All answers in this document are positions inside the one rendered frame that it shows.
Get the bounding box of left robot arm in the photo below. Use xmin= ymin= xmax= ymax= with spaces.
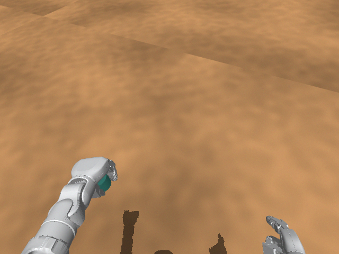
xmin=21 ymin=175 xmax=96 ymax=254

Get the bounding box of right robot hand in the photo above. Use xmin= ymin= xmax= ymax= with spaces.
xmin=262 ymin=216 xmax=306 ymax=254

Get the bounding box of left robot hand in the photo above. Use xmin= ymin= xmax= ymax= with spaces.
xmin=71 ymin=157 xmax=118 ymax=198

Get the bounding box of tin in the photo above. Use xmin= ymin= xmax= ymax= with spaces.
xmin=98 ymin=174 xmax=111 ymax=191

